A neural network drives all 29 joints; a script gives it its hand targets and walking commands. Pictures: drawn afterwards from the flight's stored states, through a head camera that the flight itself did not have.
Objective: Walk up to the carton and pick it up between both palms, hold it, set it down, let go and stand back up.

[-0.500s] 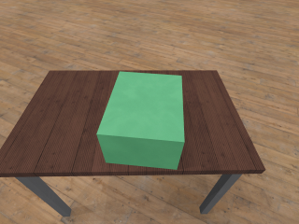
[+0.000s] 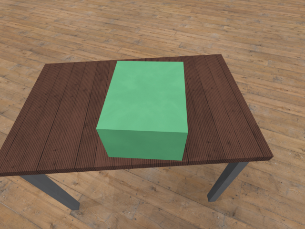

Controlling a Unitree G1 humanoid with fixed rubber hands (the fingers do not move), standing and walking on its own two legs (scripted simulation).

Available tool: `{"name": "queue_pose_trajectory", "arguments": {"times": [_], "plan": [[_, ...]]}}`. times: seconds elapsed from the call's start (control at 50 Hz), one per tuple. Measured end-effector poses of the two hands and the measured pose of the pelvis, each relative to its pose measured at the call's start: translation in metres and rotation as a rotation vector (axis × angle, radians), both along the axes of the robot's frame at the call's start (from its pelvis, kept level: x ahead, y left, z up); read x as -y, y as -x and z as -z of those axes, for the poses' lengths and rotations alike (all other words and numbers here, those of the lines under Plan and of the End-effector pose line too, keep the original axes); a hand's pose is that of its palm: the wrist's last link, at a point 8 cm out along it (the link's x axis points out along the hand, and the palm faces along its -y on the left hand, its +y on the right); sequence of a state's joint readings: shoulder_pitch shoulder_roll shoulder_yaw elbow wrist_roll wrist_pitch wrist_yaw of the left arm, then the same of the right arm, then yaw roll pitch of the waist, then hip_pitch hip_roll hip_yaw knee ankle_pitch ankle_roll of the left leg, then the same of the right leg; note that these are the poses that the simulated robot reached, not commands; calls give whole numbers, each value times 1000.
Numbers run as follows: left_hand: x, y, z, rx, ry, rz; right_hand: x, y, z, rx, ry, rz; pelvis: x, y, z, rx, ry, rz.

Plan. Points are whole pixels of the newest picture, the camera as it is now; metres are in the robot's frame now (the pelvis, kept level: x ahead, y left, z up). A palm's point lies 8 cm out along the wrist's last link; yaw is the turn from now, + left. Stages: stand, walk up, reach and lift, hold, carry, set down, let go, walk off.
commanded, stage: walk up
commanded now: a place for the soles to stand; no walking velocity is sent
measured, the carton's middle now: (147, 107) +0.52 +0.03 -0.02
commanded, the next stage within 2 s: reach and lift in 1.80 s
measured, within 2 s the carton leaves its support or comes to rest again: neither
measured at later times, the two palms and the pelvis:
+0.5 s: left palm out of the picture +0.10 +0.32 -0.12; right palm out of the picture +0.00 -0.16 -0.13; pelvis +0.00 +0.09 +0.00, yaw -9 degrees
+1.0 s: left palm out of the picture +0.13 +0.33 -0.12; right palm out of the picture -0.01 -0.18 -0.13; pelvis +0.01 +0.09 +0.00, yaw -16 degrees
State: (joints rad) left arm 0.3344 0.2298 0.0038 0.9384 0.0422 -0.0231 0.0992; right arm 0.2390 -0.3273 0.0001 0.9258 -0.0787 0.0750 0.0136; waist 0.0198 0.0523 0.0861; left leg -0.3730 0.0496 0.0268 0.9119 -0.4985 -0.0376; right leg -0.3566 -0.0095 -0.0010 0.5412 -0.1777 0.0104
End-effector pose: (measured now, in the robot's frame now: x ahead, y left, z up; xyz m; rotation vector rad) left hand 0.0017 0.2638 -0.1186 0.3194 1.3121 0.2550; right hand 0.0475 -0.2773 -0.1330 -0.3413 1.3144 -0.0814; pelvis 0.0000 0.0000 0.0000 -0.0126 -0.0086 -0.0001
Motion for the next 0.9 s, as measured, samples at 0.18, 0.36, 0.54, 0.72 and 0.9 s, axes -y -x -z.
{"name": "queue_pose_trajectory", "arguments": {"times": [0.18, 0.36, 0.54, 0.72, 0.9], "plan": [[-76, -20, 12, 71, -7, 46, -51, -13, 2, 140, -8, 55, -54, 15, 18, 16, -12, 44], [-73, -86, -2, 193, 78, 188, -102, 33, -6, 124, -48, 204, -76, 6, 1, 13, -14, 114], [-51, -103, -2, 158, 161, 239, -122, 46, -5, 109, -81, 257, -90, -7, -6, 8, -27, 175], [-56, -115, 5, 112, 145, 293, -116, 52, -7, 100, -40, 320, -95, -13, -4, 10, -43, 233], [-62, -122, 4, 90, 102, 327, -105, 57, -2, 88, -27, 348, -92, -15, 0, 10, -48, 270]]}}
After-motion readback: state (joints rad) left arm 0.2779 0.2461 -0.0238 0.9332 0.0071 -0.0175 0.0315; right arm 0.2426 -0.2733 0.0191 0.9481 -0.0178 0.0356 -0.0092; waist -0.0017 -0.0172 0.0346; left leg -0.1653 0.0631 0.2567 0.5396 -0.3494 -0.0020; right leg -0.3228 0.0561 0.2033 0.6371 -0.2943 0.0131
